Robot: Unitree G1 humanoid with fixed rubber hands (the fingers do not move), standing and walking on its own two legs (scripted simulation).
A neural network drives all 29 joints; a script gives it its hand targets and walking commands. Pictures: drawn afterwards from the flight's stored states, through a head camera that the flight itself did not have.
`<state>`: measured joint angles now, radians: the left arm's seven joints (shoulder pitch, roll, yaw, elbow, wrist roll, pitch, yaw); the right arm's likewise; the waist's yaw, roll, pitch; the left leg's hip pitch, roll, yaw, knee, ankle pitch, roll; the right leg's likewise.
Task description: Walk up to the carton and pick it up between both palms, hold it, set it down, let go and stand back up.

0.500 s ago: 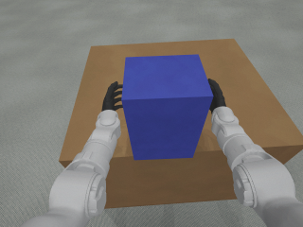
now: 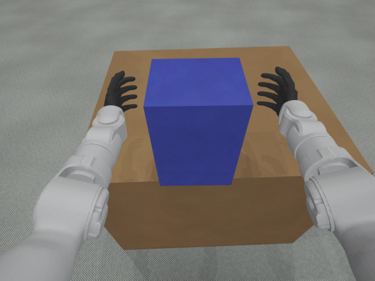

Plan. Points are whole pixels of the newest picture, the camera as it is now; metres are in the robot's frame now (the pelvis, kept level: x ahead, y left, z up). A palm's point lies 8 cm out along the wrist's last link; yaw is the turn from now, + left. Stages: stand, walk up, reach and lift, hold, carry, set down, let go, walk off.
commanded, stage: set down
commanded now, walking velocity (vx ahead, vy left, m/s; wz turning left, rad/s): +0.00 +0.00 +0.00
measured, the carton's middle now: (195, 128) +0.49 +0.01 +0.05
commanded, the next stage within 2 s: none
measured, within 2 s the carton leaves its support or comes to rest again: neither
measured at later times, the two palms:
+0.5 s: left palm (98, 62) +0.47 +0.19 +0.25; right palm (307, 65) +0.47 -0.19 +0.24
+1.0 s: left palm (96, 108) +0.42 +0.20 +0.18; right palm (305, 109) +0.43 -0.20 +0.17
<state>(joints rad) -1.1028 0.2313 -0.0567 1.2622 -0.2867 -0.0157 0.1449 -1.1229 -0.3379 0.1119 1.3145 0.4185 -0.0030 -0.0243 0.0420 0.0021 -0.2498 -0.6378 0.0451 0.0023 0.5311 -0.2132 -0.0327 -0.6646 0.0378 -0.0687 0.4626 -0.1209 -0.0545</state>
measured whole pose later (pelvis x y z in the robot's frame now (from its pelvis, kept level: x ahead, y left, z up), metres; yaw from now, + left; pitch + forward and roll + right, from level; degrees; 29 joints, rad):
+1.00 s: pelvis +0.02 +0.01 +0.02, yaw +0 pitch +4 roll +0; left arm -0.72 0.24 0.15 0.45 -0.15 0.54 0.09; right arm -0.79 -0.37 0.04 0.73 0.41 0.29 -0.05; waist 0.00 -0.01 -0.05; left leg -0.23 0.03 0.02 0.35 -0.19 -0.02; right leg -0.27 0.03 -0.05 0.31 -0.11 -0.04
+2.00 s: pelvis +0.04 +0.02 +0.02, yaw -1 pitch +0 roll +0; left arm -0.02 0.11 0.00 0.25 -0.09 0.06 0.12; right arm -0.02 -0.28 0.00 0.41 0.27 -0.10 0.05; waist 0.02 -0.01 -0.02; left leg -0.10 0.02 0.05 0.32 -0.21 -0.01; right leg -0.16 0.02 -0.02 0.31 -0.14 -0.02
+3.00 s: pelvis +0.04 +0.03 +0.02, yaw -2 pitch -4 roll -1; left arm 0.22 0.18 -0.01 0.44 -0.02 0.04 0.07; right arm 0.20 -0.20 -0.01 0.64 0.07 -0.20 0.06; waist 0.03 -0.01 0.05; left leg -0.03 0.02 0.05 0.35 -0.25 0.00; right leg -0.08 0.03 -0.01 0.31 -0.16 -0.02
